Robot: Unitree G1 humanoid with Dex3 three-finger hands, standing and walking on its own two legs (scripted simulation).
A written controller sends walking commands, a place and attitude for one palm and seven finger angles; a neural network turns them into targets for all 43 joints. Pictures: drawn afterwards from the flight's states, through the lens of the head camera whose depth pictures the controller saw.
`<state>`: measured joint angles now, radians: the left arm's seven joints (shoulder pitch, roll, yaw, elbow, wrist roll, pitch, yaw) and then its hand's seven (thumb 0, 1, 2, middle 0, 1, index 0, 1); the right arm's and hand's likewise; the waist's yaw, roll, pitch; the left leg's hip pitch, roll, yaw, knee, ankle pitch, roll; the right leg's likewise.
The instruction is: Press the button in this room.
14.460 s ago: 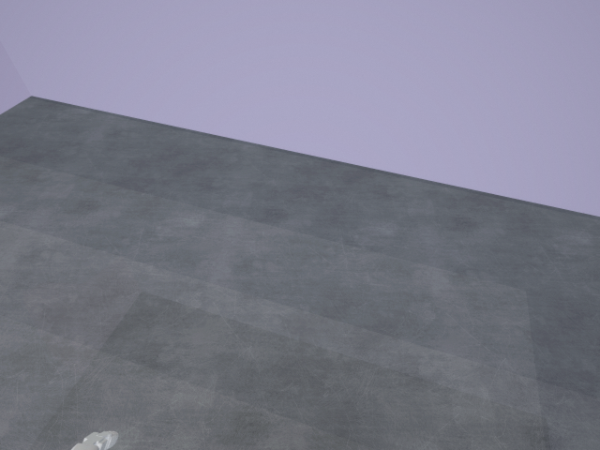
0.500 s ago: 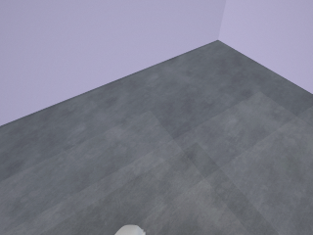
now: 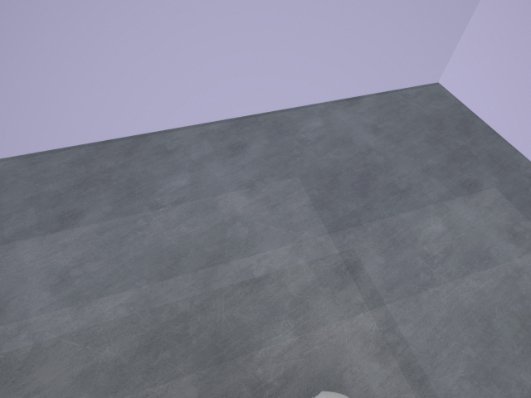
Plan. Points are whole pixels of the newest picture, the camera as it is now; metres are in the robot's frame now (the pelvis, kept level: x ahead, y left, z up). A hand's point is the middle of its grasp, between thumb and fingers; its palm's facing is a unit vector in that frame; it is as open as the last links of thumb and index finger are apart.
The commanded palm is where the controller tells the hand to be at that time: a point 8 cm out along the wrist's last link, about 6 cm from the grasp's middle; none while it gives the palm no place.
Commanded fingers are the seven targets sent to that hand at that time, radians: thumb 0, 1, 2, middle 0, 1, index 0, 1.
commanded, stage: turn or walk to find it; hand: left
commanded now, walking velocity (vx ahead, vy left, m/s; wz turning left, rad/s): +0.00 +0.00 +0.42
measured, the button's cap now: out of the picture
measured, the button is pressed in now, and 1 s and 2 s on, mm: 0 0 0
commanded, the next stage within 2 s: stand and wait in 1.88 s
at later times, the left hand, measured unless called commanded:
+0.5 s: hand out of the picture -0.02 +0.18 -0.17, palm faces +0.25 -0.94 -0.23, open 7.4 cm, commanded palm none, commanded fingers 0.00 0.90 0.90 -0.20 -0.30 -0.20 -0.30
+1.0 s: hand out of the picture -0.03 +0.19 -0.16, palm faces +0.41 -0.87 -0.28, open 7.4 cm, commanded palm none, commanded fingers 0.00 0.90 0.90 -0.20 -0.30 -0.20 -0.30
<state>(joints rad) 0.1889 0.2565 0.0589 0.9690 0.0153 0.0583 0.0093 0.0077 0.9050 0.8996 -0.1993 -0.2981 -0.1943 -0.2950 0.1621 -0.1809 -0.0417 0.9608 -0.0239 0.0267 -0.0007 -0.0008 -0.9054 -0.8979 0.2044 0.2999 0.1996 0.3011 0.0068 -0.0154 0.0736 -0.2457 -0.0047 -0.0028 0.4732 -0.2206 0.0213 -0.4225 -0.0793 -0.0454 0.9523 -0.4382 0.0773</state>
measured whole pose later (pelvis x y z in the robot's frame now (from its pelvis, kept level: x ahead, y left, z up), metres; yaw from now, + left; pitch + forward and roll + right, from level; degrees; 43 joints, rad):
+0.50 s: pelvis -0.03 -0.02 +0.00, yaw +14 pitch -1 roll +1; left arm 0.22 0.20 0.04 0.95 0.03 0.01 0.01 0.00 0.90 0.90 -0.21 -0.30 -0.20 -0.30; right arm 0.20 -0.23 -0.07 1.00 -0.01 0.07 0.01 0.00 -0.91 -0.90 0.20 0.30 0.19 0.30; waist 0.01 -0.02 0.09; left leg -0.33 0.04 0.04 0.78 -0.44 -0.05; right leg -0.24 -0.14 -0.22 0.56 -0.29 0.01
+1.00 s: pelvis -0.05 -0.04 -0.01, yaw +25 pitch +0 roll +1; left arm 0.15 0.20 0.04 0.92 0.02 0.01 0.01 0.01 0.90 0.90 -0.20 -0.30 -0.20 -0.30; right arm 0.19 -0.22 -0.07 0.96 -0.02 0.05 0.00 0.00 -0.91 -0.90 0.20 0.30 0.20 0.30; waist -0.02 0.05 0.06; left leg -0.34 -0.03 -0.09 0.63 -0.32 -0.02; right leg -0.27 -0.03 -0.08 0.58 -0.30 0.02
